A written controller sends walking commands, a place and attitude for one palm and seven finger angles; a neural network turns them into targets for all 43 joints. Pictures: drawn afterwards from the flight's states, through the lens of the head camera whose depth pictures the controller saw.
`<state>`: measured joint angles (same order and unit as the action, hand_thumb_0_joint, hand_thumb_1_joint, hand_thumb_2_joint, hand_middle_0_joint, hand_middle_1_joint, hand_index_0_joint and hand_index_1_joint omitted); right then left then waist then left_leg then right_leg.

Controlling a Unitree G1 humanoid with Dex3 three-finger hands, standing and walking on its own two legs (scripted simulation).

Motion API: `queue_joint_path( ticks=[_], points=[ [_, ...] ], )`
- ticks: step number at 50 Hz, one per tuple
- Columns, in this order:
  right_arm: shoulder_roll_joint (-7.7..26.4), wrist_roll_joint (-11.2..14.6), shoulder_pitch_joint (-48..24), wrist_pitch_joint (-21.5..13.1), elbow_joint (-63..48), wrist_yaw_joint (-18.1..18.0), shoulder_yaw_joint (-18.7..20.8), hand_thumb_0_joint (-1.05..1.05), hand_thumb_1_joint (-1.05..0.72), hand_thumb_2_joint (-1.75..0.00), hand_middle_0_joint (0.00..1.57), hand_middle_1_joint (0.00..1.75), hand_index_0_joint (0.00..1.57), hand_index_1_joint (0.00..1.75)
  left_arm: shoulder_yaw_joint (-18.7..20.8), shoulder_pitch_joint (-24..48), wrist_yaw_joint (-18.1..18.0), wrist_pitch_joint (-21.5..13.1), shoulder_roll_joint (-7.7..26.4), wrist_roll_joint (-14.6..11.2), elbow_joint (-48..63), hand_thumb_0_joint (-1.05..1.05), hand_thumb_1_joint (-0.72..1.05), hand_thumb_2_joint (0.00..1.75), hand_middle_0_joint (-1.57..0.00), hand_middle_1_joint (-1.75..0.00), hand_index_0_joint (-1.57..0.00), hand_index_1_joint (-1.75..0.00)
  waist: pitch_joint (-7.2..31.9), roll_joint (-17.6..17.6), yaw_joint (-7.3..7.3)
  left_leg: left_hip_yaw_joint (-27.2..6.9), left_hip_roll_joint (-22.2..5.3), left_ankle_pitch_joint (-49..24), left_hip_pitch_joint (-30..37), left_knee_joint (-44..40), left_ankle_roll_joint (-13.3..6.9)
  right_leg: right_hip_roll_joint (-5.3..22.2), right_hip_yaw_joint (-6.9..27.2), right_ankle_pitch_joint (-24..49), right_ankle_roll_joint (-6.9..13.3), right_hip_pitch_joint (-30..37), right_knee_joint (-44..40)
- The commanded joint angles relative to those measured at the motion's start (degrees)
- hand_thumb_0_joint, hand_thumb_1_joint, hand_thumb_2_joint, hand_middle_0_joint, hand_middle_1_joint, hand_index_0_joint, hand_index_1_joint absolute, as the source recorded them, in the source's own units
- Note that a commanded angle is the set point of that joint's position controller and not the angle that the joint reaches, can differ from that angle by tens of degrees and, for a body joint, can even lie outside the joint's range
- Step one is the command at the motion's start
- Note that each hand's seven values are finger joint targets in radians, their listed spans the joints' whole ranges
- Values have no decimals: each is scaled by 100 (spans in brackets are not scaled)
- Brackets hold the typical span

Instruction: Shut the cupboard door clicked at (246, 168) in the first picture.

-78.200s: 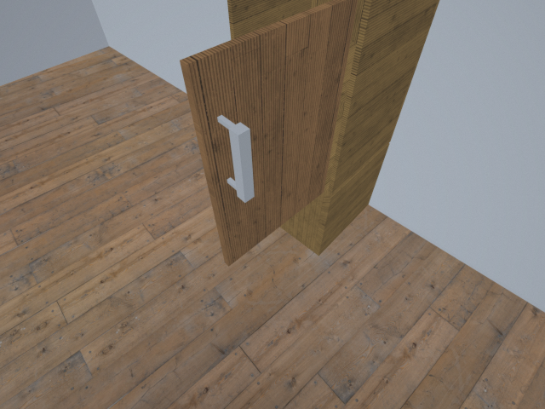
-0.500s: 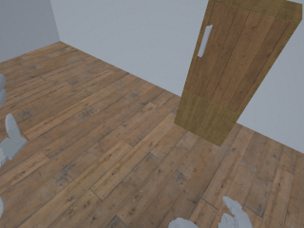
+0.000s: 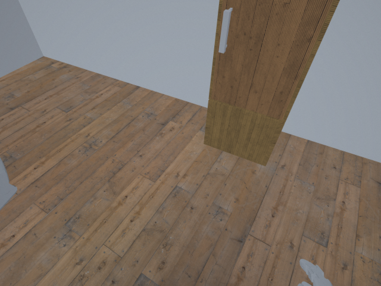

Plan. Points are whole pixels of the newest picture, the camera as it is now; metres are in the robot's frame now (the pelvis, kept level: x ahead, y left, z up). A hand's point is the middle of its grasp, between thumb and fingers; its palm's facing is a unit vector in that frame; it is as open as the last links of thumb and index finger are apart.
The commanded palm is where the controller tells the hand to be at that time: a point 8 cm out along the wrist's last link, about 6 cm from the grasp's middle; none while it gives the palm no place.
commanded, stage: stop stepping back and stand still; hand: left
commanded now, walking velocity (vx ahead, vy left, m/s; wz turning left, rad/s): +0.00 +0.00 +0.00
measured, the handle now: (226, 30) +1.11 -0.12 +0.08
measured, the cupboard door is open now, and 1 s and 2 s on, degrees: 0 0 0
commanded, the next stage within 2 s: let the arm hang, fingers relaxed in 0.52 s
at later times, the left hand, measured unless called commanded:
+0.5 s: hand (45, 163) +0.26 +0.25 +0.18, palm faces +0.38 -0.78 -0.50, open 7.4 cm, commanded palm +0.19 +0.29 +0.20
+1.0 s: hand out of the picture -0.02 +0.20 -0.16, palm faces +0.03 -0.98 -0.17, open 7.0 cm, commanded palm none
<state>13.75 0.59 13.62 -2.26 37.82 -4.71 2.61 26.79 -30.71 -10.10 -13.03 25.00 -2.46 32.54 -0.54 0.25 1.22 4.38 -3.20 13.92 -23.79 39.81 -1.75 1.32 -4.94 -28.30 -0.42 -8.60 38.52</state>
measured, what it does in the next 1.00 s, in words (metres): stands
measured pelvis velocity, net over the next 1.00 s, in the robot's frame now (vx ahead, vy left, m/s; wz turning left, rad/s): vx -0.01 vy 0.02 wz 0.01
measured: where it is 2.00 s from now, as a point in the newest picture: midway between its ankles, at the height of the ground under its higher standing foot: outside the picture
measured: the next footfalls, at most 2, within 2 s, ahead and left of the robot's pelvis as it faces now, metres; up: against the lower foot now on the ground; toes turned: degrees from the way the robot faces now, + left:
none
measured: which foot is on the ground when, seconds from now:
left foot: down 0.00-1.00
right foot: down 0.00-1.00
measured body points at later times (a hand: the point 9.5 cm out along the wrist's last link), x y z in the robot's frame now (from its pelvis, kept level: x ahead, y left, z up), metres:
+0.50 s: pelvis +0.05 -0.01 +0.02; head +0.07 -0.01 +0.47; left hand +0.23 +0.29 +0.21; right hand +0.22 -0.25 -0.07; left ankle +0.06 +0.11 -0.71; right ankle -0.05 -0.11 -0.71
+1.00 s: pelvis -0.01 +0.02 +0.02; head +0.01 +0.04 +0.47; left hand -0.02 +0.25 -0.14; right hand +0.01 -0.23 -0.12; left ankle +0.05 +0.11 -0.71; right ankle -0.05 -0.11 -0.71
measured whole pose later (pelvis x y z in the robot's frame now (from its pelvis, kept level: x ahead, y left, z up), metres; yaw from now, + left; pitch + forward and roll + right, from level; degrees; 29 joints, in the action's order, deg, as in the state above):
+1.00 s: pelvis -0.01 +0.02 +0.02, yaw +1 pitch +0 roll -1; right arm 11.1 -1.7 16.2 3.1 57.1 -0.3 -1.1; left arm 0.9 -19.1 -0.9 2.9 11.3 0.6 -56.7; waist -3.0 -2.0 0.3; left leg 2.6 0.8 9.4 -19.1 28.6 -2.9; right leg 1.9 -3.5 -18.5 -1.2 -9.0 27.9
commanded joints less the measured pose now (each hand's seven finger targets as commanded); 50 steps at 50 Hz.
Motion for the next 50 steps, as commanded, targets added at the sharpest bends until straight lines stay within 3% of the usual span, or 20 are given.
queue_joint_path(
  ticks=[1,3,6,8,9,11,13,16,18,20,22,30,31,32,34,36,38,42,48,50],
  points=[
    [448,-36,-728,-466,-966,-42,100,0,-90,-90,20,30,20,30,738,314,-36,-344,1004,-31,479,0,90,90,-20,-30,-20,-30,254,1799,28,-2724,-1487,-74,965,-2613,-803,-133,373,-148,-67,-1235,948],
    [414,-57,-700,-551,-884,9,64,0,-90,-90,20,30,20,30,771,441,9,-423,1097,38,677,0,90,90,-20,-30,-20,-30,232,1410,-51,-2130,-1340,417,476,-2540,-779,12,446,4,-61,-762,376],
    [386,41,-668,-566,-989,100,19,0,-90,-90,20,30,20,30,762,-178,43,-350,1004,23,765,0,90,90,-20,-30,-20,-30,626,678,-87,-747,-562,496,214,-1636,-283,90,399,1184,46,221,-1469],
    [313,68,-558,-487,-1017,139,60,0,-90,-90,20,30,20,30,757,-358,40,-266,1001,-58,721,0,90,90,-20,-30,-20,-30,640,-607,-34,-235,-18,150,163,-323,-20,938,1766,1858,425,-128,-1965],
    [330,83,-554,-448,-980,148,49,0,-90,-90,20,30,20,30,725,-313,14,-218,1006,-80,680,0,90,90,-20,-30,-20,-30,536,-896,6,-236,48,17,-40,77,28,1247,2011,2873,584,-51,-1960],
    [309,77,-590,-422,-959,130,-30,0,-90,-90,20,30,20,30,752,-15,-43,-242,1066,-32,676,0,90,90,-20,-30,-20,-30,629,-445,-11,-311,38,234,-260,-66,17,1276,1667,4629,652,561,-1430],
    [332,75,-546,-406,-937,68,-28,0,-90,-90,20,30,20,30,725,131,-42,-250,1041,-2,376,0,90,90,-20,-30,-20,-30,785,-350,-17,-275,60,-781,311,-748,-73,953,1170,5154,372,705,-967],
    [414,89,-550,-355,-978,6,19,0,-90,-90,20,30,20,30,618,228,-7,-163,1051,28,302,0,90,90,-20,-30,-20,-30,1215,162,20,-357,-221,-3872,1932,-749,-332,275,432,5351,-201,-56,-272],
    [420,126,-587,-330,-1066,31,31,0,-90,-90,20,30,20,30,451,243,36,-126,919,34,521,0,90,90,-20,-30,-20,-30,1241,251,-35,-519,-385,-4341,1947,-750,-367,117,373,4323,-224,-127,-432],
    [436,148,-621,-356,-1138,42,14,0,-90,-90,20,30,20,30,514,-31,58,-91,954,21,605,0,90,90,-20,-30,-20,-30,1021,195,-101,-622,-443,-3959,1537,-888,-245,115,406,3793,-145,42,-918],
    [428,150,-613,-341,-1180,41,-12,0,-90,-90,20,30,20,30,514,-252,66,-89,921,0,693,0,90,90,-20,-30,-20,-30,953,223,-74,-462,-358,-3803,1281,-843,-148,200,459,4344,-85,225,-1013],
    [420,120,-543,-281,-1228,15,-19,0,-90,-90,20,30,20,30,829,-564,21,-92,1145,-119,724,0,90,90,-20,-30,-20,-30,1450,337,-73,-402,-296,-3171,1254,-783,-82,373,600,4590,-37,386,-1056],
    [985,58,-1018,-531,-322,500,51,0,-90,-90,20,30,20,30,-2218,-41,782,893,-515,345,-3440,0,90,90,-20,-30,-20,-30,830,543,76,-439,-310,-3458,948,-39,-46,847,487,5364,78,-465,-375],
    [1100,-43,-599,-375,-169,532,153,0,-90,-90,20,30,20,30,-2112,164,886,1262,-281,363,-3716,0,90,90,-20,-30,-20,-30,1131,584,61,-500,-345,-2886,1146,-192,-60,762,737,4551,111,-568,-641],
    [956,-79,-479,-143,6,527,13,0,-90,-90,20,30,20,30,-2242,670,951,1306,-316,389,-4339,0,90,90,-20,-30,-20,-30,836,-247,-54,-728,-459,-1582,599,-529,-139,637,652,2887,109,-722,-821],
    [930,-155,-394,0,56,510,-52,0,-90,-90,20,30,20,30,-2282,983,977,1266,-240,416,-5071,0,90,90,-20,-30,-20,-30,659,-1176,-60,-775,-323,-1617,682,-561,-152,715,764,3127,195,-693,-956],
    [941,-210,-336,105,225,500,-46,0,-90,-90,20,30,20,30,-2305,1277,945,1308,-203,406,-5846,0,90,90,-20,-30,-20,-30,591,-1311,-13,-771,-192,-1924,823,-588,-153,769,760,3349,269,-604,-830],
    [867,-239,-374,264,759,498,-165,0,-90,-90,20,30,20,30,-2429,1337,868,1443,-339,339,-7277,0,90,90,-20,-30,-20,-30,77,273,-140,-1191,-344,-1024,566,-1666,-302,346,659,1151,62,-318,-1077],
    [509,-203,-6,346,1504,388,-142,0,-90,-90,20,30,20,30,-2419,848,887,1419,-742,328,-8702,0,90,90,-20,-30,-20,-30,-39,1030,-140,-1206,-229,1053,639,-2410,-215,264,629,812,176,-163,-1579],
    [508,-171,163,347,1686,358,-111,0,-90,-90,20,30,20,30,-2457,669,883,1398,-817,327,-8991,0,90,90,-20,-30,-20,-30,-4,785,-155,-1290,-307,1111,752,-2542,-245,218,547,907,163,-92,-1644]
  ],
)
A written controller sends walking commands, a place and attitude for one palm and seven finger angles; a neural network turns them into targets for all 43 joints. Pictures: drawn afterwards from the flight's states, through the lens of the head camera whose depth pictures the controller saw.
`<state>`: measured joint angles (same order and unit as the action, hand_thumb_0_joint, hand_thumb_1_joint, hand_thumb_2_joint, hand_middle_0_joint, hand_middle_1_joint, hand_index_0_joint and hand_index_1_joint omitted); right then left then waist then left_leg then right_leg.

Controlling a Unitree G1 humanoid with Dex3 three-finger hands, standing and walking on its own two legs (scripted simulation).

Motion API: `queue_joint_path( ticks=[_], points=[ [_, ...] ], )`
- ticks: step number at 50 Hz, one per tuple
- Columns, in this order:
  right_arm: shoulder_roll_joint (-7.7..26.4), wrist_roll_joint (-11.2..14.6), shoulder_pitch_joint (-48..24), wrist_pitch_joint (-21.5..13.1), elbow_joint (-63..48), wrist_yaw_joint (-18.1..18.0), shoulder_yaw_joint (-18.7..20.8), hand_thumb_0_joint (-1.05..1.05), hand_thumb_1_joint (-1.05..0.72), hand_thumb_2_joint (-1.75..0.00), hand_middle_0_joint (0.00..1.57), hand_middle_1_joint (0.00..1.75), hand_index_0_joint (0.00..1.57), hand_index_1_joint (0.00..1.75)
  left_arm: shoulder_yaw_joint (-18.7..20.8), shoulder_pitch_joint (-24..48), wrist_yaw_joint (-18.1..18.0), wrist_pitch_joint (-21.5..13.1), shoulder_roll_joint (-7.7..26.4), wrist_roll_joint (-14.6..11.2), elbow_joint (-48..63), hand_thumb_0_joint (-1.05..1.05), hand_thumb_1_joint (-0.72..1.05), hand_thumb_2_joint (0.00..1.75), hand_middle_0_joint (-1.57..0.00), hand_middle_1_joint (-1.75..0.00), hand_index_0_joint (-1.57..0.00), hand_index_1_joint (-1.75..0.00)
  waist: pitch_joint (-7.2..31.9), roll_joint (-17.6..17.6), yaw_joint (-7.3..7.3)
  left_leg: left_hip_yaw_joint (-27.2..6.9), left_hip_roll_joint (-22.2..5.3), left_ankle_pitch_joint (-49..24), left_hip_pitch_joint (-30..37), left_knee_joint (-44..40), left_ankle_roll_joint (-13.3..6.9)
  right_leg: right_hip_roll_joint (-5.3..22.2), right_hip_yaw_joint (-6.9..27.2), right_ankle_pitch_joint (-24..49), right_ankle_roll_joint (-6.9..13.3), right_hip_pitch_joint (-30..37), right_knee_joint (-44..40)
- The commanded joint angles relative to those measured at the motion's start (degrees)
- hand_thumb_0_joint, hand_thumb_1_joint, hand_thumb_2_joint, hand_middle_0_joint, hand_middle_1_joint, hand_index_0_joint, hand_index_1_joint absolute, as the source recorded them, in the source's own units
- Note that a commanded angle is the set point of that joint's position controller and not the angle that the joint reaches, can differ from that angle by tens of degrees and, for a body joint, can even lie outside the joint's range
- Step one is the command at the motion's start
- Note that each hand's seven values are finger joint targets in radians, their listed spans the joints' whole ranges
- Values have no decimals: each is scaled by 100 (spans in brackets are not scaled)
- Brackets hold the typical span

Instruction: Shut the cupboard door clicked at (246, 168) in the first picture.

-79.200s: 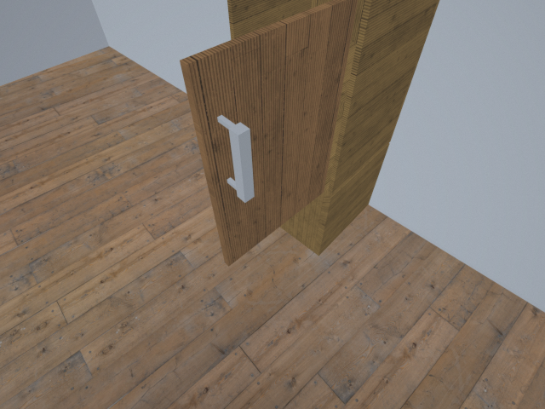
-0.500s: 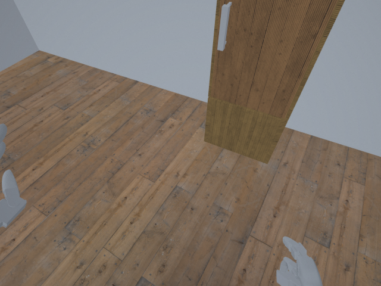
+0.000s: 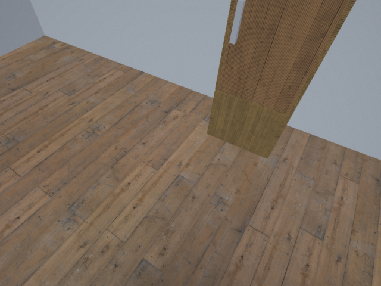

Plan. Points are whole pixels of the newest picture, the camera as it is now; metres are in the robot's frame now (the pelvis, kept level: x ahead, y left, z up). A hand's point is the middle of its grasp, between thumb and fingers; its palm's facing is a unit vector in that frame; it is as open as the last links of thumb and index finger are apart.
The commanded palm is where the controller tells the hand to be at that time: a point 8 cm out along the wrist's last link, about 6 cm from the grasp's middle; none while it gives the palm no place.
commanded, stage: let the arm hang, fingers relaxed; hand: left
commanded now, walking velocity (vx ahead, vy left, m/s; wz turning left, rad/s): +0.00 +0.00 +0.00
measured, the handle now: (238, 21) +1.12 -0.15 +0.06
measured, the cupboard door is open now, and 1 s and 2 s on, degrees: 0 0 0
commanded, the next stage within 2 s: look to check the result in 0.72 s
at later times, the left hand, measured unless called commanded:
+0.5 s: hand out of the picture -0.07 +0.16 -0.17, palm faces +0.04 -0.99 -0.15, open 7.3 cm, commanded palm none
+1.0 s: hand out of the picture -0.06 +0.16 -0.17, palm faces +0.02 -0.98 -0.19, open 7.3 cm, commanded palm none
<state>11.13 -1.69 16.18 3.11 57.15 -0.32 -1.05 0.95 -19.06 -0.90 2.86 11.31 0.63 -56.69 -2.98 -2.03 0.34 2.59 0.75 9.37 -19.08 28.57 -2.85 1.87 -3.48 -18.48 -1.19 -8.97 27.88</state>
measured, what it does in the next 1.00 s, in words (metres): stands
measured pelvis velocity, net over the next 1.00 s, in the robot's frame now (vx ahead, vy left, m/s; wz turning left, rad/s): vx -0.02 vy -0.01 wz -0.01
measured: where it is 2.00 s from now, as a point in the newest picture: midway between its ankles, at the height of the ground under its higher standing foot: outside the picture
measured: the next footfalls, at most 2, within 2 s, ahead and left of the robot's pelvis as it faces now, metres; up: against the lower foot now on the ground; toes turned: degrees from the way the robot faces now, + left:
none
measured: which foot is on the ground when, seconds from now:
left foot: down 0.00-1.00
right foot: down 0.00-1.00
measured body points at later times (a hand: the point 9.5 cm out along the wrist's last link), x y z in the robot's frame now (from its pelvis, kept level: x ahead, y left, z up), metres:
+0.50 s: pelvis -0.03 +0.01 +0.00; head -0.04 +0.01 +0.45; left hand -0.07 +0.21 -0.16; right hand -0.05 -0.20 -0.16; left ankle +0.07 +0.09 -0.73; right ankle -0.04 -0.13 -0.73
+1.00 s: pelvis -0.02 -0.01 +0.00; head -0.01 -0.01 +0.45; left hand -0.06 +0.22 -0.15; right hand -0.05 -0.22 -0.16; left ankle +0.07 +0.09 -0.74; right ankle -0.04 -0.13 -0.73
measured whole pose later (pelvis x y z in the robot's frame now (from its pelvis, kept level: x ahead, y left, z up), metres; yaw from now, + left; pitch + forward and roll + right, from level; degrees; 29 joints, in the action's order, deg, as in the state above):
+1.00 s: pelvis -0.02 -0.01 +0.00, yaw -1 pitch -1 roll -1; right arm 8.2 -1.1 18.5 1.6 64.2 -1.7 1.0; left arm 1.1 -20.9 -1.5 0.3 8.0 1.0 -65.7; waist -1.8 0.8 0.9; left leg 1.9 0.9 4.8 -17.3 23.0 -2.3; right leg 0.6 -1.5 -15.5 -0.5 -9.1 25.6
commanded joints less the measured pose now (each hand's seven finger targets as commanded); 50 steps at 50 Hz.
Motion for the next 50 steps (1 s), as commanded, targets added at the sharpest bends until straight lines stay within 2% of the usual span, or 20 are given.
queue_joint_path(
  ticks=[1,4,8,10,12,19,26,30,33,35,38,40,44,48,50],
  points=[
    [737,62,-15,-194,-145,-94,267,0,-90,-90,20,30,20,30,103,-543,-37,-196,491,23,-212,0,90,90,-20,-30,-20,-30,212,865,-44,-1095,-723,1612,323,-1476,-130,164,396,-84,227,-91,-618],
    [667,84,195,-190,115,-121,286,0,-90,-90,20,30,20,30,61,-735,-55,-209,401,29,-531,0,90,90,-20,-30,-20,-30,44,663,-26,-1084,-727,1713,395,-1570,-127,159,414,-160,216,-244,-732],
    [539,95,424,-177,341,-138,296,0,-90,-90,20,30,20,30,37,-878,-88,-240,293,36,-796,0,90,90,-20,-30,-20,-30,-92,197,25,-929,-673,1468,545,-1429,-101,207,500,-334,231,-506,-905],
    [508,102,495,-158,406,-129,298,0,-90,-90,20,30,20,30,34,-961,-103,-240,309,40,-859,0,90,90,-20,-30,-20,-30,-110,115,37,-856,-631,1403,635,-1339,-90,226,520,-543,239,-660,-978],
    [397,87,566,-144,479,-132,295,0,-90,-90,20,30,20,30,30,-947,-119,-236,223,42,-908,0,90,90,-20,-30,-20,-30,-288,18,81,-823,-603,1404,618,-1297,-73,244,562,-776,239,-893,-1009],
    [202,55,647,-133,551,-129,303,0,-90,-90,20,30,20,30,73,-1012,-147,-210,74,71,-912,0,90,90,-20,-30,-20,-30,-586,180,60,-844,-550,1688,340,-1342,-62,183,594,-1105,222,-1202,-939],
    [188,49,543,-210,482,-142,323,0,-90,-90,20,30,20,30,120,-1029,-152,-234,-11,81,-812,0,90,90,-20,-30,-20,-30,-427,425,-35,-1022,-557,1749,165,-1547,-73,88,563,-639,219,-902,-731],
    [202,57,601,-205,449,-133,340,0,-90,-90,20,30,20,30,133,-927,-152,-256,44,93,-755,0,90,90,-20,-30,-20,-30,-428,256,2,-968,-517,1663,227,-1461,-39,111,605,-759,226,-956,-865],
    [134,57,603,-220,462,-133,318,0,-90,-90,20,30,20,30,122,-789,-141,-283,34,71,-718,0,90,90,-20,-30,-20,-30,-452,238,41,-865,-476,1326,377,-1292,-18,198,690,-755,246,-1093,-966],
    [181,60,658,-215,462,-129,321,0,-90,-90,20,30,20,30,134,-747,-140,-279,82,70,-701,0,90,90,-20,-30,-20,-30,-357,244,69,-897,-483,1355,457,-1256,-8,182,678,-847,256,-1099,-971],
    [176,55,583,-217,459,-138,319,0,-90,-90,20,30,20,30,135,-737,-131,-269,80,70,-718,0,90,90,-20,-30,-20,-30,-444,318,39,-935,-501,1459,360,-1318,-16,184,691,-860,253,-1090,-982],
    [222,61,609,-202,446,-131,326,0,-90,-90,20,30,20,30,136,-730,-127,-270,146,71,-726,0,90,90,-20,-30,-20,-30,-387,248,49,-909,-471,1400,403,-1237,-4,189,714,-935,272,-1082,-1022],
    [212,65,591,-218,477,-142,308,0,-90,-90,20,30,20,30,129,-638,-120,-285,159,56,-739,0,90,90,-20,-30,-20,-30,-418,212,69,-895,-502,1223,507,-1199,1,223,745,-843,281,-1111,-1054],
    [300,76,498,-256,492,-152,305,0,-90,-90,20,30,20,30,121,-630,-115,-304,211,47,-770,0,90,90,-20,-30,-20,-30,-273,374,39,-955,-573,1110,573,-1280,-23,210,698,-468,280,-883,-966],
    [372,92,475,-270,490,-150,309,0,-90,-90,20,30,20,30,125,-622,-118,-319,290,45,-780,0,90,90,-20,-30,-20,-30,-203,251,24,-944,-573,928,581,-1242,-28,225,689,-283,288,-713,-977]
  ],
)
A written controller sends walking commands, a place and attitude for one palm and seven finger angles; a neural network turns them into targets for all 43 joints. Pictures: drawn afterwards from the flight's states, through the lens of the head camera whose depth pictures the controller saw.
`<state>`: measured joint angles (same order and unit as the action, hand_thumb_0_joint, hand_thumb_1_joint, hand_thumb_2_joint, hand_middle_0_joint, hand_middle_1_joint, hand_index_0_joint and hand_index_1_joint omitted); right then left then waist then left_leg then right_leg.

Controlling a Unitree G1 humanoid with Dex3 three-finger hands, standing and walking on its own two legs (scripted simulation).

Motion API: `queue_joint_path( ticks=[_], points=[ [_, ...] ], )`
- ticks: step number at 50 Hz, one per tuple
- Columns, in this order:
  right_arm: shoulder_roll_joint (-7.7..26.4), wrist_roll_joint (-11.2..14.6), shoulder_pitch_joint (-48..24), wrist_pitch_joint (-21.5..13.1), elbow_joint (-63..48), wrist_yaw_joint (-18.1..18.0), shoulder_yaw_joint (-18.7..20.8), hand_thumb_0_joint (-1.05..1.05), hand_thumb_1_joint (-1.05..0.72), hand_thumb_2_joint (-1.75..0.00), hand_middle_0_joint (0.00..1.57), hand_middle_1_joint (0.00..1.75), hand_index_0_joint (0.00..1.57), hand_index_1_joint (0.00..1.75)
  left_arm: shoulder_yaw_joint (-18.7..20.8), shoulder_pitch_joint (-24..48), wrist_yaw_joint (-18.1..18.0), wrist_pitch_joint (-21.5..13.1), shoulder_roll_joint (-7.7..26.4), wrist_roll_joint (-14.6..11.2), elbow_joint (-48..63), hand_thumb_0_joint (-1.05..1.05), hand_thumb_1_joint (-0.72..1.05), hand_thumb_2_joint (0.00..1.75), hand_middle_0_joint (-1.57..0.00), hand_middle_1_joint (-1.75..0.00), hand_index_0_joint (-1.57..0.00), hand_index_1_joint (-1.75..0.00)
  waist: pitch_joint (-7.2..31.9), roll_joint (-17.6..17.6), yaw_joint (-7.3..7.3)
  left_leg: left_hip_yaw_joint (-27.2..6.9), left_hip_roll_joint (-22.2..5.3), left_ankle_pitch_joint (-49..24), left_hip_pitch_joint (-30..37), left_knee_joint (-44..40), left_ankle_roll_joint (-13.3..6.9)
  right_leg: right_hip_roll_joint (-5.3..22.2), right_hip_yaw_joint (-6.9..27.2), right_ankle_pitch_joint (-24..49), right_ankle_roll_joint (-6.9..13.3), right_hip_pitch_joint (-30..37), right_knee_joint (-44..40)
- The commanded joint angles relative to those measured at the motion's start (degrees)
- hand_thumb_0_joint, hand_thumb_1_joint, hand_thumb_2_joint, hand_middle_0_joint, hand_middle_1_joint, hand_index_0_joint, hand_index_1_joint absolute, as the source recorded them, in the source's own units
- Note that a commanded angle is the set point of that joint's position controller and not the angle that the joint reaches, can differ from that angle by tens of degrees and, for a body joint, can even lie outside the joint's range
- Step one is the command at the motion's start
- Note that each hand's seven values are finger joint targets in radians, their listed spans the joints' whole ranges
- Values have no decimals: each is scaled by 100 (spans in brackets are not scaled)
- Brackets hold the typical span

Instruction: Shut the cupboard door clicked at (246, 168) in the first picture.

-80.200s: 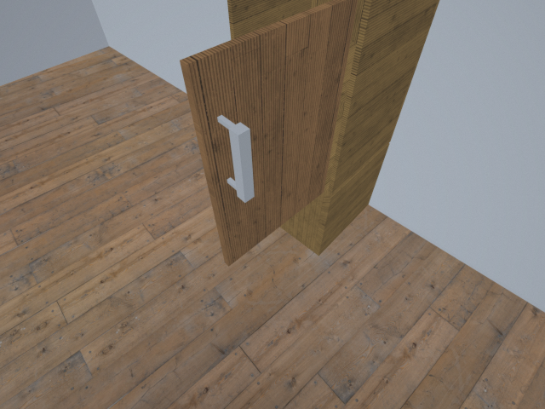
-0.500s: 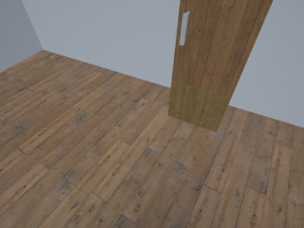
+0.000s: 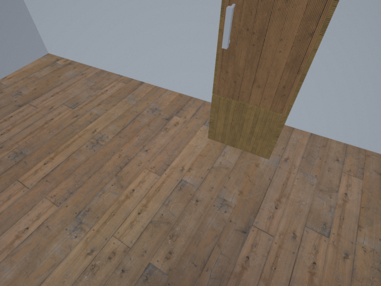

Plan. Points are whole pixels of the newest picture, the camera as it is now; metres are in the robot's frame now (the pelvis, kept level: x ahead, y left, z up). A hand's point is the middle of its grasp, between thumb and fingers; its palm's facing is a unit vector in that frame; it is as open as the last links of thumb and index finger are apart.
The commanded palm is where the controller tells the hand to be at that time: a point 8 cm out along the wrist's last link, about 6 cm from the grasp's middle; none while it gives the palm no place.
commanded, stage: look to check the result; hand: left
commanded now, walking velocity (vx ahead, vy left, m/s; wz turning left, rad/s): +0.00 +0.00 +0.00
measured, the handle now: (229, 26) +1.14 -0.13 +0.05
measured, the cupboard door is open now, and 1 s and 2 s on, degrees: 0 0 0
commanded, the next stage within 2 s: stand and wait in 0.32 s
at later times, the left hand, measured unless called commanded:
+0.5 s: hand out of the picture +0.04 +0.17 -0.17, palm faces +0.01 -0.98 -0.19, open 7.3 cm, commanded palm none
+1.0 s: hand out of the picture +0.06 +0.19 -0.17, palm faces +0.00 -0.97 -0.23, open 7.4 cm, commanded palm none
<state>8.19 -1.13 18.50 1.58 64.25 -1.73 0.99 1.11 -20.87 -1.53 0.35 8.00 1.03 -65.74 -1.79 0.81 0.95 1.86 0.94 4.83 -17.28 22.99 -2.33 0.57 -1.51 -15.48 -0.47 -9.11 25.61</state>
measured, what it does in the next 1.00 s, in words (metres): shifts its weight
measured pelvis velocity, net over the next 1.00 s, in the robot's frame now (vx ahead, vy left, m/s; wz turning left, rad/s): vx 0.06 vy -0.01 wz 0.00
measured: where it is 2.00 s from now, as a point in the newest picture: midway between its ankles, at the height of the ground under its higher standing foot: outside the picture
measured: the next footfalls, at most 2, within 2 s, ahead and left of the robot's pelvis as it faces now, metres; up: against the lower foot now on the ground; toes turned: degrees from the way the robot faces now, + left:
none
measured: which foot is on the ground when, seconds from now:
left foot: down 0.00-1.00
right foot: down 0.00-1.00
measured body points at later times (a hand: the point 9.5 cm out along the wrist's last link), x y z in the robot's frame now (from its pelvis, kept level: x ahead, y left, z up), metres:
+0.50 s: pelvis +0.04 +0.00 +0.00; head +0.06 +0.00 +0.45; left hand +0.04 +0.22 -0.16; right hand +0.06 -0.24 -0.15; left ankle +0.08 +0.09 -0.74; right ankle -0.02 -0.13 -0.74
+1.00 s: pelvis +0.06 -0.01 +0.00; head +0.09 -0.01 +0.45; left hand +0.06 +0.24 -0.15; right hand +0.09 -0.26 -0.15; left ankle +0.08 +0.09 -0.74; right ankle -0.02 -0.13 -0.74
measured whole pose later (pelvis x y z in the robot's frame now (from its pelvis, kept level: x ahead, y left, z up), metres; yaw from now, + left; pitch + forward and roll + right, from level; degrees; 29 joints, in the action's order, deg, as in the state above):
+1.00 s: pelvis +0.06 -0.01 +0.00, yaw +0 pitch -1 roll +0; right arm 12.3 -0.7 10.1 0.1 65.5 -1.7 -0.2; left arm 0.3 -13.7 -1.4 -0.5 11.8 0.6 -65.8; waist -3.9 -0.6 0.3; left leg 2.0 1.6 9.3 -11.1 21.4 -1.8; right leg 1.2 -1.3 -17.2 -0.4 -0.6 18.8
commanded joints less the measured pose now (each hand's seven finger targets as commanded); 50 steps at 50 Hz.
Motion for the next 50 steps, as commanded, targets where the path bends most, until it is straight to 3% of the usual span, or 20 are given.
queue_joint_path(
  ticks=[1,12,16,28,30,50],
  points=[
    [635,32,173,-124,-205,-11,99,0,-90,-90,20,30,20,30,95,-407,-55,-76,586,2,105,0,90,90,-20,-30,-20,-30,-390,-104,-36,-822,-580,1258,460,-651,-73,389,503,-565,222,-756,-785],
    [753,41,-73,-172,-145,-7,58,0,-90,-90,20,30,20,30,54,-99,-57,-115,701,-20,82,0,90,90,-20,-30,-20,-30,-313,-153,-17,-687,-614,394,743,-476,-48,466,499,19,206,-475,-843],
    [779,45,-189,-196,-128,-6,50,0,-90,-90,20,30,20,30,61,-14,-62,-111,744,-20,94,0,90,90,-20,-30,-20,-30,-175,24,-27,-711,-635,140,812,-462,-51,490,469,224,195,-269,-823],
    [961,46,-454,-230,-121,-10,39,0,-90,-90,20,30,20,30,57,224,-55,-129,905,-25,133,0,90,90,-20,-30,-20,-30,-88,-130,-54,-666,-663,-503,990,-354,-43,560,426,780,153,29,-878],
    [1017,54,-470,-237,-140,-12,45,0,-90,-90,20,30,20,30,67,209,-57,-135,955,-22,151,0,90,90,-20,-30,-20,-30,66,-104,-61,-679,-673,-671,1091,-305,-58,564,437,916,165,122,-880],
    [1223,71,-638,-237,-96,-20,32,0,-90,-90,20,30,20,30,61,294,-58,-133,1139,-32,130,0,90,90,-20,-30,-20,-30,73,-177,-64,-661,-689,-949,1253,-310,-50,611,399,1212,160,350,-976]
  ],
)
